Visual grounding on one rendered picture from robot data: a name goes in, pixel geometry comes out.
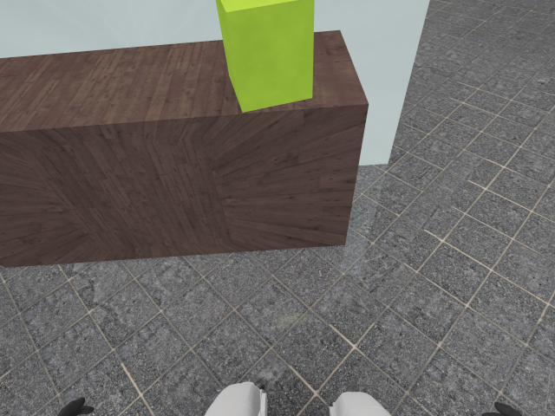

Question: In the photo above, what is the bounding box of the robot left hand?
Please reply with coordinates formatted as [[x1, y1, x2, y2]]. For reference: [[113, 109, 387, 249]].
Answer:
[[57, 397, 94, 416]]

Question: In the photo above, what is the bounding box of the robot thigh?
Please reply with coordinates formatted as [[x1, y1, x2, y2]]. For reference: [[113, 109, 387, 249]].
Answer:
[[205, 383, 267, 416], [330, 392, 391, 416]]

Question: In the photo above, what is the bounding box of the carton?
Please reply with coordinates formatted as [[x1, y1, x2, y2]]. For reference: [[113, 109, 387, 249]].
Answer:
[[216, 0, 315, 113]]

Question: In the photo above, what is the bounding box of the left robot thigh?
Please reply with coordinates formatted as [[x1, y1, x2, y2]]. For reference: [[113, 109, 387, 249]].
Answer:
[[205, 383, 267, 416]]

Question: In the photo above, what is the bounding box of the pedestal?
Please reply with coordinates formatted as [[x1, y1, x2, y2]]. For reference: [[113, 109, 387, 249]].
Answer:
[[0, 30, 369, 268]]

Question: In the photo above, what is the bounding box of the right robot thigh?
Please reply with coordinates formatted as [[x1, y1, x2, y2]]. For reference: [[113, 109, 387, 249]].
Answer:
[[330, 392, 391, 416]]

